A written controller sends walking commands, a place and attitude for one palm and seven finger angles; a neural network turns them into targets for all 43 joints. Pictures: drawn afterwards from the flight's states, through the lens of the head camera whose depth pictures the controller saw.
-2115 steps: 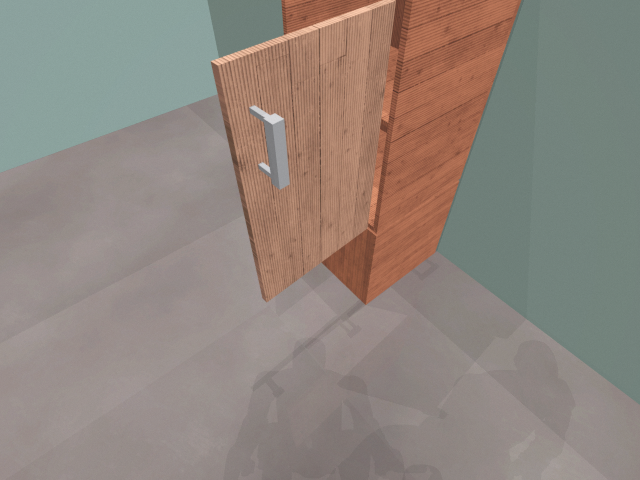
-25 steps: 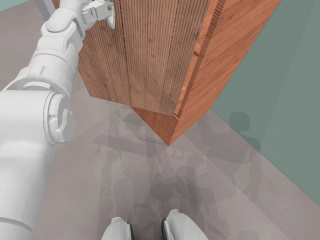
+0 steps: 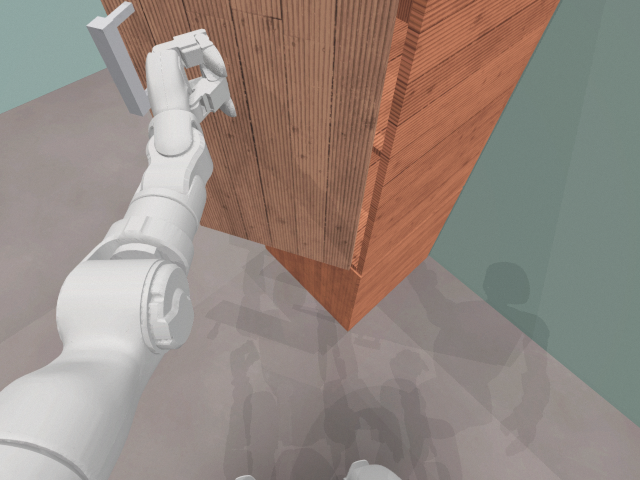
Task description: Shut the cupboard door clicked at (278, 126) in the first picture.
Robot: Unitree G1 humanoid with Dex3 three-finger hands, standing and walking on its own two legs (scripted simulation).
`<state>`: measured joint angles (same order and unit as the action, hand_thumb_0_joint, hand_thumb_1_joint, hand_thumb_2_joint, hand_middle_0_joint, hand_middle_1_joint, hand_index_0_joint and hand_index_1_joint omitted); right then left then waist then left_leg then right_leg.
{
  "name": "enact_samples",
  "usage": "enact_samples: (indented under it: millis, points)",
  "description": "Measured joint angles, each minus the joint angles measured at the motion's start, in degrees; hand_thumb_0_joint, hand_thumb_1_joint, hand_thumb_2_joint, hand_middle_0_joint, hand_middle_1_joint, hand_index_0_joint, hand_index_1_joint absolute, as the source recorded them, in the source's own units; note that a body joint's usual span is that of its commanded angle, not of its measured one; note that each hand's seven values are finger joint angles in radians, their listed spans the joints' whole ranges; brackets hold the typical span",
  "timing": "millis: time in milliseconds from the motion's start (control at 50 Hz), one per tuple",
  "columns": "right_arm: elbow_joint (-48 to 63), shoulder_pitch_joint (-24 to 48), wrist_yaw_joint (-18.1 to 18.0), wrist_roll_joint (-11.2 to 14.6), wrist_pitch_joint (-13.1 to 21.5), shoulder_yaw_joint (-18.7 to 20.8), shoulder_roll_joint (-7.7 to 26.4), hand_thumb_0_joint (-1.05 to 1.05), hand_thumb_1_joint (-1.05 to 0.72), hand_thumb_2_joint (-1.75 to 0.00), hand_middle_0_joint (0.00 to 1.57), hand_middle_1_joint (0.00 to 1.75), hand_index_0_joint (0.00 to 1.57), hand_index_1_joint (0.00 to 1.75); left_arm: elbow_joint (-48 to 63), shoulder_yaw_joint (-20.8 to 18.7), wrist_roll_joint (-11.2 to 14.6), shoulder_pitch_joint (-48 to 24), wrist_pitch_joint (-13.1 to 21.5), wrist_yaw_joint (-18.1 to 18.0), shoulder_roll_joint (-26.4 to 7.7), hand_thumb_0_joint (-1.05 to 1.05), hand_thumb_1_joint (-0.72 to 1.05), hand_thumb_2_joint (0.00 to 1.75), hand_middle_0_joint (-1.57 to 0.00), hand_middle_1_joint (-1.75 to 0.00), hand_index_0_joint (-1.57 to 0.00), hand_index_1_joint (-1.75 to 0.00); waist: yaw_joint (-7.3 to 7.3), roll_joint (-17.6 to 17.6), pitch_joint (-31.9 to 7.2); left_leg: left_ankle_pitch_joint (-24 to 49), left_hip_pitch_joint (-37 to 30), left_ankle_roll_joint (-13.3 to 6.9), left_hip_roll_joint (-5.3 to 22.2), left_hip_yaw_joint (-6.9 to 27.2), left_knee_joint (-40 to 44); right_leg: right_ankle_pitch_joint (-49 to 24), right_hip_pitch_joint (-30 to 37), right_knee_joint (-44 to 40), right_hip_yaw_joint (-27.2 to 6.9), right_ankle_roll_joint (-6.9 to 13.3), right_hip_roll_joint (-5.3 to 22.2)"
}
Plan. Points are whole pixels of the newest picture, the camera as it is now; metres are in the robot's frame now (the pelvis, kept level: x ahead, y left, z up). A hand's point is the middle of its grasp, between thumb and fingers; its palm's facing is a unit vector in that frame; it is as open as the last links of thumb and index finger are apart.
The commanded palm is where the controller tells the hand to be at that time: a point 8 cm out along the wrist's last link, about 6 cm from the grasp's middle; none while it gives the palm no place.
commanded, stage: pull the fist back off the door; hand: left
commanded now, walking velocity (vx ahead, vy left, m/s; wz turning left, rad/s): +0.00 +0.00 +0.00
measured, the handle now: (132, 61) +0.65 +0.15 +0.14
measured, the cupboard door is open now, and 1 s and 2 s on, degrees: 28 28 28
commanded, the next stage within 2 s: draw the hand back to the body in 0.32 s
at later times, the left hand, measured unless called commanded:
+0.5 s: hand (230, 122) +0.50 +0.03 +0.15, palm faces +0.03 -1.00 +0.00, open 3.1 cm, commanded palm +0.45 +0.10 +0.15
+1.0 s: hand (100, 225) +0.35 +0.14 +0.19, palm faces +0.02 -1.00 -0.07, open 3.1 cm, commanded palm +0.31 +0.20 +0.18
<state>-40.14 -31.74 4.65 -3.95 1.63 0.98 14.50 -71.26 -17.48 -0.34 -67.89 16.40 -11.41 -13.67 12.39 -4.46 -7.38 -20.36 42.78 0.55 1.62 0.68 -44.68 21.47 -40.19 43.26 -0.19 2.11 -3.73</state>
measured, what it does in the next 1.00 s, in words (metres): stands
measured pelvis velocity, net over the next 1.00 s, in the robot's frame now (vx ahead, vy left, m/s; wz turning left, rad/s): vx -0.01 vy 0.01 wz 0.02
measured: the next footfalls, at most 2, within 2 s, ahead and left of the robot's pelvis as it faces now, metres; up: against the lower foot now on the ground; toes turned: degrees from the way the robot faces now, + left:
none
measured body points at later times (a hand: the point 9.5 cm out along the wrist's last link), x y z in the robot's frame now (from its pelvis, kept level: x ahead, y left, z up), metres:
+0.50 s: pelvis -0.01 +0.00 +0.01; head +0.06 -0.01 +0.45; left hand +0.49 +0.08 +0.15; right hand +0.04 -0.25 -0.13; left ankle +0.00 +0.13 -0.70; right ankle -0.02 -0.10 -0.70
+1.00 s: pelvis -0.01 +0.01 +0.02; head -0.03 -0.01 +0.47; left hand +0.34 +0.19 +0.19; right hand +0.16 -0.23 -0.06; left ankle +0.00 +0.13 -0.70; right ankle -0.02 -0.10 -0.70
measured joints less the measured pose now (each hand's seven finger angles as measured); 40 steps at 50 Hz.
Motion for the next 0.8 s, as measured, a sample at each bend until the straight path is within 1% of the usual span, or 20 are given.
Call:
enact_samples:
  millis: [40,80,120,160,200,240,280,320,360,400,440,480,520,540,580,620,660,700,760,800]
  points:
    - [-0.2,0.7,0.2,0.2,-0.1,0.5,0.4,0.00,-0.90,-0.90,0.20,0.30,0.20,0.30,0.6,2.1,-1.0,1.3,1.4,0.1,0.8,0.02,0.90,0.90,-1.30,-1.50,-1.30,-1.50,-0.64,0.3,-0.4,-0.2,-0.9,0.1,-0.1,0.2,0.0,0.3,1.0,0.0,0.2,0.1,0.1]
    - [-0.2,1.9,0.3,0.7,-0.7,0.8,0.8,0.00,-0.90,-0.90,0.20,0.30,0.20,0.30,0.0,3.5,-1.5,2.3,0.6,0.6,1.6,0.02,0.90,0.90,-1.30,-1.50,-1.30,-1.50,-1.26,0.7,-0.8,-0.3,-1.9,0.1,-0.2,0.3,0.3,0.5,2.0,-0.2,0.3,0.1,0.2]
    - [0.1,3.2,0.1,1.3,-1.5,1.1,1.2,0.00,-0.90,-0.90,0.20,0.30,0.20,0.30,-0.3,4.1,-0.6,3.8,-1.6,1.3,2.6,0.01,0.90,0.90,-1.30,-1.50,-1.30,-1.50,-1.89,1.0,-0.7,-0.1,-3.3,0.0,-0.3,0.4,1.0,0.4,3.3,-0.8,0.4,0.1,0.3]
    - [0.8,4.5,-0.4,1.9,-1.8,1.3,1.5,0.00,-0.90,-0.90,0.20,0.30,0.20,0.30,0.4,4.4,1.1,6.0,-3.3,1.6,3.9,0.01,0.90,0.90,-1.30,-1.50,-1.30,-1.50,-2.64,1.2,-0.3,0.3,-4.7,0.0,-0.4,0.4,1.8,0.1,4.7,-1.5,0.4,0.1,0.4]
    - [1.3,6.0,-0.9,2.1,-1.5,1.4,1.6,0.00,-0.90,-0.90,0.20,0.30,0.20,0.30,2.3,4.9,2.8,8.4,-3.4,1.4,5.5,0.01,0.90,0.90,-1.30,-1.50,-1.30,-1.50,-3.33,1.2,0.5,0.5,-5.7,-0.1,-0.5,0.5,2.3,-0.1,5.8,-2.1,0.4,0.0,0.5]
    - [1.6,7.6,-1.4,2.2,-0.7,1.5,1.6,0.00,-0.90,-0.90,0.20,0.30,0.20,0.30,5.6,5.7,3.8,10.6,-1.8,0.8,7.0,0.02,0.90,0.90,-1.30,-1.50,-1.30,-1.50,-3.92,1.4,1.5,0.7,-6.3,-0.1,-0.7,0.6,2.3,-0.2,6.5,-2.1,0.5,0.0,0.7]
    - [1.7,9.1,-1.6,2.2,0.2,1.6,1.3,0.00,-0.90,-0.90,0.20,0.30,0.20,0.30,9.1,6.8,3.7,12.4,0.8,0.3,8.1,0.02,0.90,0.90,-1.30,-1.50,-1.30,-1.50,-4.44,1.5,1.9,0.7,-6.4,-0.1,-0.9,0.5,2.0,0.0,6.5,-1.5,0.5,-0.1,0.9]
    - [1.3,10.6,-1.8,2.2,0.8,1.6,0.9,0.00,-0.90,-0.90,0.20,0.30,0.20,0.30,10.7,8.6,2.7,12.6,2.9,-0.2,8.4,0.02,0.90,0.90,-1.30,-1.50,-1.30,-1.50,-4.76,1.6,2.0,0.5,-6.1,-0.2,-1.1,0.6,1.4,0.4,6.1,-0.6,0.6,-0.2,1.1]
    - [0.6,11.9,-1.8,2.4,0.9,1.3,0.4,0.00,-0.90,-0.90,0.20,0.30,0.20,0.30,9.5,10.1,1.1,11.0,3.1,-0.4,8.1,0.02,0.90,0.90,-1.30,-1.50,-1.30,-1.50,-4.78,1.6,1.6,0.3,-5.6,-0.2,-1.4,0.8,0.7,0.7,5.7,0.2,0.8,-0.3,1.3]
    - [0.2,12.8,-1.9,2.6,0.5,0.7,-0.1,0.00,-0.90,-0.90,0.20,0.30,0.20,0.30,6.4,10.8,0.2,8.3,1.2,-0.4,7.6,0.02,0.90,0.90,-1.31,-1.50,-1.31,-1.50,-4.52,1.6,1.2,0.3,-5.2,-0.3,-1.6,0.9,0.5,0.9,5.3,0.6,1.0,-0.3,1.5]
    - [0.1,13.3,-2.1,2.9,-0.2,0.1,-0.6,0.00,-0.90,-0.90,0.20,0.30,0.20,0.30,2.7,9.8,0.7,5.5,-2.0,-0.5,7.1,0.02,0.90,0.90,-1.31,-1.50,-1.31,-1.50,-4.05,1.5,1.1,0.5,-5.1,-0.3,-1.6,0.9,0.7,0.7,5.2,0.3,1.0,-0.4,1.6]
    - [0.3,13.1,-2.4,3.0,-0.7,-0.6,-1.0,0.00,-0.90,-0.90,0.20,0.30,0.20,0.30,0.3,7.2,2.2,3.8,-4.7,-0.4,6.8,0.02,0.90,0.90,-1.31,-1.50,-1.31,-1.50,-3.66,1.5,0.9,0.9,-5.3,-0.3,-1.6,0.6,1.4,0.3,5.2,-0.2,0.7,-0.4,1.5]
    - [0.9,12.1,-2.7,2.9,-1.0,-0.9,-1.3,0.00,-0.90,-0.90,0.20,0.30,0.20,0.30,0.9,3.8,3.7,4.7,-5.4,0.2,6.5,0.02,0.90,0.90,-1.30,-1.50,-1.31,-1.49,-3.63,1.6,0.7,1.2,-6.0,-0.4,-1.4,0.0,2.4,-0.1,5.6,-0.9,0.0,-0.4,1.4]
    - [1.3,11.2,-2.8,2.9,-1.1,-0.9,-1.3,0.00,-0.90,-0.90,0.20,0.30,0.20,0.30,2.6,2.5,4.2,6.3,-4.8,0.6,6.4,0.02,0.90,0.90,-1.30,-1.50,-1.30,-1.49,-3.78,1.5,0.5,1.2,-6.5,-0.5,-1.3,-0.4,2.9,-0.3,5.8,-1.3,-0.4,-0.5,1.3]
    - [2.1,9.2,-2.7,2.7,-0.9,-0.7,-1.3,0.00,-0.90,-0.90,0.20,0.30,0.20,0.30,7.8,1.5,4.0,11.2,-2.0,1.6,6.3,0.02,0.90,0.90,-1.30,-1.50,-1.30,-1.49,-4.38,1.3,-0.1,1.2,-7.6,-0.5,-1.1,-1.3,3.6,-0.4,6.5,-1.7,-1.3,-0.5,1.2]
    - [2.5,7.4,-2.3,2.8,-1.0,-0.3,-1.1,0.00,-0.90,-0.90,0.20,0.30,0.20,0.30,13.5,2.1,2.9,17.2,0.9,2.7,5.7,0.02,0.90,0.90,-1.30,-1.50,-1.30,-1.49,-5.20,0.9,-0.6,0.8,-8.9,-0.6,-0.9,-2.0,4.0,-0.2,7.5,-1.8,-2.0,-0.5,1.0]
    - [2.4,6.0,-2.0,3.3,-1.5,0.0,-0.9,0.00,-0.90,-0.90,0.20,0.30,0.20,0.30,18.8,3.7,2.4,23.2,1.6,4.2,5.0,0.02,0.90,0.90,-1.30,-1.50,-1.30,-1.49,-6.18,0.7,-0.8,0.5,-10.7,-0.6,-0.8,-2.4,4.4,0.0,9.1,-2.1,-2.4,-0.6,0.9]
    - [2.1,5.5,-2.2,4.3,-2.4,0.2,-0.8,0.01,-0.90,-0.90,0.20,0.30,0.20,0.30,23.6,5.4,3.5,28.6,-0.5,6.2,4.6,0.02,0.90,0.90,-1.30,-1.50,-1.30,-1.49,-7.18,0.6,-0.4,0.5,-12.9,-0.6,-0.7,-2.3,5.2,-0.1,11.3,-3.1,-2.4,-0.6,0.8]
    - [1.6,6.2,-3.5,5.9,-3.2,0.3,-0.6,0.01,-0.90,-0.90,0.20,0.30,0.20,0.30,30.8,7.3,7.1,35.4,-6.6,8.9,4.9,0.02,0.90,0.90,-1.30,-1.50,-1.30,-1.49,-8.55,0.6,0.6,1.0,-16.3,-0.7,-0.7,-1.7,6.6,-0.8,15.4,-5.6,-1.8,-0.6,0.8]
    - [1.6,7.6,-4.6,6.5,-2.7,0.4,-0.3,0.01,-0.90,-0.90,0.20,0.30,0.20,0.30,36.0,8.5,9.0,39.1,-9.6,9.8,5.5,0.02,0.90,0.90,-1.30,-1.50,-1.30,-1.50,-9.33,0.7,1.5,1.4,-18.1,-0.8,-0.7,-1.1,7.4,-1.4,17.8,-7.1,-1.2,-0.7,0.8]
